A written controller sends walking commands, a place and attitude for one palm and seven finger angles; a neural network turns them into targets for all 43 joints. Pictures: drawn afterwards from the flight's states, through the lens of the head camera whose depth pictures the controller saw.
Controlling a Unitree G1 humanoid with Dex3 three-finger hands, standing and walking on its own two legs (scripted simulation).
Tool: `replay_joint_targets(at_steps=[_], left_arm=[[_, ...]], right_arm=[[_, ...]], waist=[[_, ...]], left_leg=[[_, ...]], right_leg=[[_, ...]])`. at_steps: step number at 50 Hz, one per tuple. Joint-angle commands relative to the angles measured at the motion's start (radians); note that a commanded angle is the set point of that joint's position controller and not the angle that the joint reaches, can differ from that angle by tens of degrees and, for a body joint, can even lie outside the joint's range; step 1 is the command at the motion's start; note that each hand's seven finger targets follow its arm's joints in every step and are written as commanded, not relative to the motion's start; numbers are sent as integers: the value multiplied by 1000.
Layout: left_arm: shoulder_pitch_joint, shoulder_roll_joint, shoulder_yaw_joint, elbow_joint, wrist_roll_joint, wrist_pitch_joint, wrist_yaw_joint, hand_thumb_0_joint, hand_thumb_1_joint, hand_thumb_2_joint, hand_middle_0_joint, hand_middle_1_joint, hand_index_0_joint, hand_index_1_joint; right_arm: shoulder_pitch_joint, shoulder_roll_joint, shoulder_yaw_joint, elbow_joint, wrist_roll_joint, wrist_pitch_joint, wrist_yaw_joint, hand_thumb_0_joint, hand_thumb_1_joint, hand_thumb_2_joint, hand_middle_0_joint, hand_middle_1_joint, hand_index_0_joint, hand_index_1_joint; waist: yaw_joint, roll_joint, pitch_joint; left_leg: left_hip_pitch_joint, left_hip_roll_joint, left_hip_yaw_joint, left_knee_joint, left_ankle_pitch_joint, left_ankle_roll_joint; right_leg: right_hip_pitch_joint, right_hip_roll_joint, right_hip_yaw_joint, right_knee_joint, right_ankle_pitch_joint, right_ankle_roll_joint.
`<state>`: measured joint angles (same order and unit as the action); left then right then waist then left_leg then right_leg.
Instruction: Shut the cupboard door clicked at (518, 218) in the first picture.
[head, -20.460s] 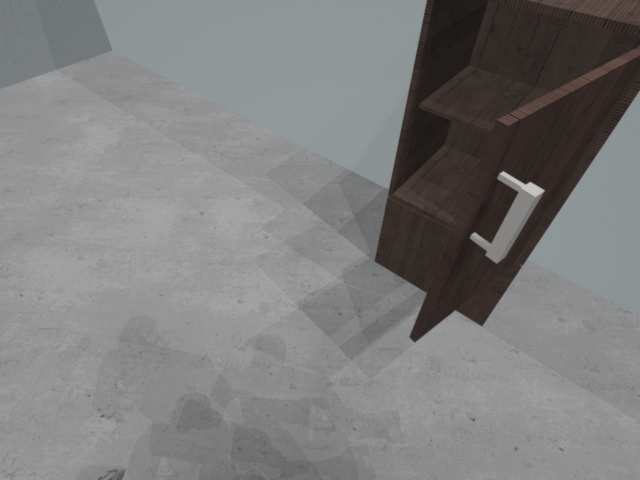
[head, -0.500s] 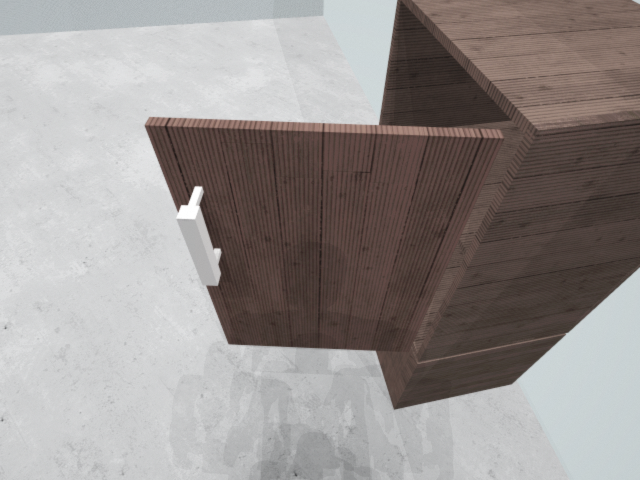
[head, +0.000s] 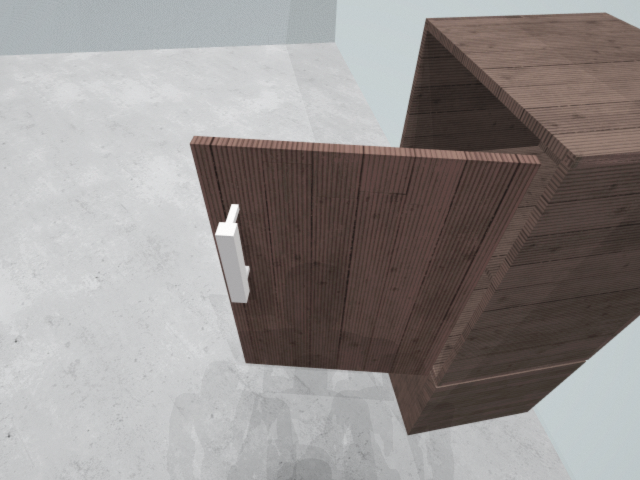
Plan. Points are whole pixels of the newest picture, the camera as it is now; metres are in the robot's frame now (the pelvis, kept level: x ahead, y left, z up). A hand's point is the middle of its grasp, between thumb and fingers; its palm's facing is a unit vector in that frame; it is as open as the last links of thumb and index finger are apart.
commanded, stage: come to a stop and stand still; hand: left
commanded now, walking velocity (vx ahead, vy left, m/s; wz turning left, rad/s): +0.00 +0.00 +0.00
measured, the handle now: (237, 254) +0.41 +0.15 +0.04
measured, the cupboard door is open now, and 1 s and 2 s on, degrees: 76 76 76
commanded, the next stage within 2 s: look again from close up in 0.26 s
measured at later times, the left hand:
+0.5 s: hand out of the picture -0.01 +0.18 -0.18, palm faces +0.01 -0.99 -0.17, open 7.4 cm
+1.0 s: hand out of the picture -0.02 +0.17 -0.18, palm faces +0.01 -0.99 -0.15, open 7.4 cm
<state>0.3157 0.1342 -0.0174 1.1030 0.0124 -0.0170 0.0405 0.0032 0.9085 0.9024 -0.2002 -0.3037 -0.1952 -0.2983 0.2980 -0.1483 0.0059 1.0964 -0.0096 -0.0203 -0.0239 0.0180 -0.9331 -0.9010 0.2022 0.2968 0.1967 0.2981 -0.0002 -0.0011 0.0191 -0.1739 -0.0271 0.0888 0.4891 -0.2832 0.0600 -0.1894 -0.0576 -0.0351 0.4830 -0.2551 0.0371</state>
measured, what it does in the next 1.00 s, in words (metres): stands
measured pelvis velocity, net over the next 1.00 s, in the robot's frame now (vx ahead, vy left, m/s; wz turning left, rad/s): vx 0.00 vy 0.02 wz -0.01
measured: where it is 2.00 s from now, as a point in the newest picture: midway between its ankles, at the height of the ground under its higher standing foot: outside the picture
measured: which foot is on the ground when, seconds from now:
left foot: down 0.00-1.00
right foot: down 0.00-1.00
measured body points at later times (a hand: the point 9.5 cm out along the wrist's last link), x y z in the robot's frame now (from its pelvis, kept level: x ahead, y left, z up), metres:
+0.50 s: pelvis +0.00 +0.02 +0.00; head +0.00 +0.03 +0.45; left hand -0.01 +0.24 -0.16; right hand +0.00 -0.21 -0.15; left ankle -0.01 +0.08 -0.74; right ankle +0.00 -0.15 -0.74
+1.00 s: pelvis +0.00 +0.02 +0.00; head +0.00 +0.03 +0.45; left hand -0.02 +0.22 -0.16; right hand -0.02 -0.20 -0.15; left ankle -0.01 +0.08 -0.74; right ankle +0.00 -0.15 -0.74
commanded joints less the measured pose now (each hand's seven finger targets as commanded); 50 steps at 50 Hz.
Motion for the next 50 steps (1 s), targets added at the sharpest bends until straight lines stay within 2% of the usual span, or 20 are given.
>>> replay_joint_targets(at_steps=[1,2,7,14,15,27,38,44,48,49,50], left_arm=[[49,92,18,-38,3,-5,8,0,900,900,-200,-300,-200,-300],[47,95,18,-43,3,-2,7,0,900,900,-200,-300,-200,-300],[46,100,20,-49,5,1,5,0,900,900,-200,-300,-200,-300],[48,105,19,-50,3,0,5,0,900,900,-200,-300,-200,-300],[46,104,19,-46,3,0,5,0,900,900,-200,-300,-200,-300],[65,94,18,-33,4,3,7,0,900,900,-200,-300,-200,-300],[83,79,17,-24,4,-1,10,0,900,900,-200,-300,-200,-300],[90,70,17,-23,4,1,10,0,900,900,-200,-300,-200,-300],[89,68,16,-24,3,0,10,0,900,900,-200,-300,-200,-300],[80,116,8,9,22,-9,41,0,900,900,-200,-300,-200,-300],[-788,569,307,-1708,-111,-256,44,0,900,900,-200,-300,-200,-300]], right_arm=[[45,-105,-17,-35,-1,-23,-4,0,-900,-900,200,300,200,300],[45,-105,-17,-41,-2,-23,-4,0,-900,-900,200,300,200,300],[32,-112,-19,-42,-2,-21,-2,0,-900,-900,200,300,200,300],[25,-117,-18,-27,0,-23,-1,0,-900,-900,200,300,200,300],[25,-117,-18,-23,0,-22,-1,0,-900,-900,200,300,200,300],[27,-103,-18,2,3,-19,-2,0,-900,-900,200,300,200,300],[40,-84,-17,19,5,-21,-5,0,-900,-900,200,300,200,300],[43,-78,-18,23,4,-18,-4,0,-900,-900,200,300,200,300],[49,-76,-18,26,5,-18,-5,0,-900,-900,200,300,200,300],[-2,-143,-14,-51,13,-23,2,0,-900,-900,200,300,200,300],[92,-342,-55,-388,21,-210,-75,0,-900,-900,200,300,200,300]], waist=[[-3,13,68],[-1,37,70],[2,7,67],[3,9,46],[1,-7,52],[5,4,71],[2,-3,59],[3,5,80],[2,-9,74],[6,27,91],[-207,58,-365]], left_leg=[[-67,133,-141,-168,136,-24],[-74,137,-145,-181,119,-22],[-70,136,-151,-203,80,-20],[-41,133,-138,-196,135,-21],[-41,133,-140,-198,134,-23],[-40,135,-143,-222,95,-21],[-21,132,-125,-206,142,-21],[-38,133,-131,-224,79,-22],[-26,133,-126,-215,106,-21],[-72,171,-112,-67,434,-58],[268,145,-228,-70,573,-93]], right_leg=[[-3,-41,58,-59,106,-62],[0,-39,51,-58,92,-61],[6,-44,49,-68,99,-56],[15,-55,54,-80,132,-52],[12,-54,55,-80,129,-50],[8,-56,53,-94,119,-46],[9,-58,61,-100,144,-45],[-4,-55,63,-101,124,-45],[-5,-56,65,-102,133,-45],[-46,-66,54,-57,200,-38],[-47,74,-55,122,228,-26]])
